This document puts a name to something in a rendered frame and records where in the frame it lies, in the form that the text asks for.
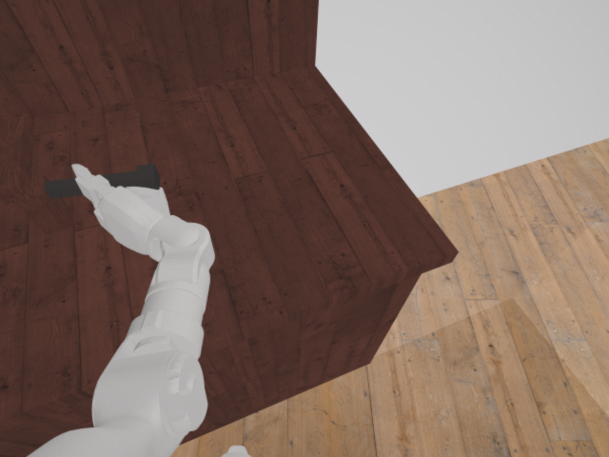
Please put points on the left robot forearm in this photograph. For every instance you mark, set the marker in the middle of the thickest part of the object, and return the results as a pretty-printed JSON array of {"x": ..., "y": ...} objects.
[{"x": 172, "y": 315}]

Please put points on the left robot shin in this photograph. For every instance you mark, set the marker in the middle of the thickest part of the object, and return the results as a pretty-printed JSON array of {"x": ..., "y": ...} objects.
[{"x": 237, "y": 449}]

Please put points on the robot left upper arm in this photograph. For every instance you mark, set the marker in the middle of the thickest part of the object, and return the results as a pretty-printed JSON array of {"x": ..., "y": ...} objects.
[{"x": 144, "y": 406}]

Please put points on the robot left hand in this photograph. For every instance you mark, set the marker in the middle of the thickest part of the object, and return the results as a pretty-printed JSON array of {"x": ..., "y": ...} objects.
[{"x": 128, "y": 214}]

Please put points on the counter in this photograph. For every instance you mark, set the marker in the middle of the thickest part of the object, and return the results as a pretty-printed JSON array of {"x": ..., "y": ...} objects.
[{"x": 318, "y": 240}]

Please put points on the tap lever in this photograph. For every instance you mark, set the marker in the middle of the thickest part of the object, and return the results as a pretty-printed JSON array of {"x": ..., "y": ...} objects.
[{"x": 146, "y": 176}]

